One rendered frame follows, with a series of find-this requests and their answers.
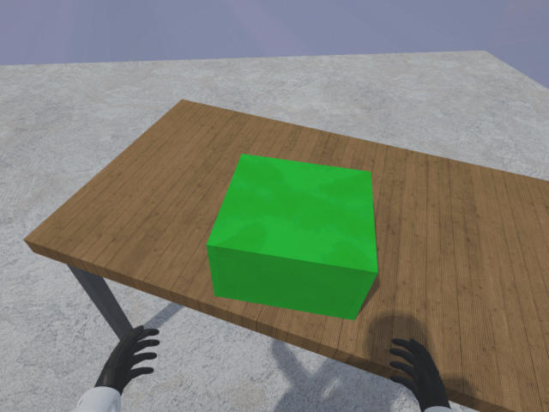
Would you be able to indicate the robot left hand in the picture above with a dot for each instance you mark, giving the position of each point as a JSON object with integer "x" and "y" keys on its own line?
{"x": 116, "y": 372}

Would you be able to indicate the robot left forearm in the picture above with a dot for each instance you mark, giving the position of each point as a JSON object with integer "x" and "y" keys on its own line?
{"x": 99, "y": 399}

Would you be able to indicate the table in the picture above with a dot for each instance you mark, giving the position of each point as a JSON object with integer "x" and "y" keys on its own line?
{"x": 462, "y": 250}

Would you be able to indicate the robot right hand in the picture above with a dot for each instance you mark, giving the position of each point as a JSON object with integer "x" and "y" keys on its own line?
{"x": 427, "y": 385}

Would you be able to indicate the carton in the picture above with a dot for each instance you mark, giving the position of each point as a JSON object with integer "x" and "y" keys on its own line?
{"x": 295, "y": 235}

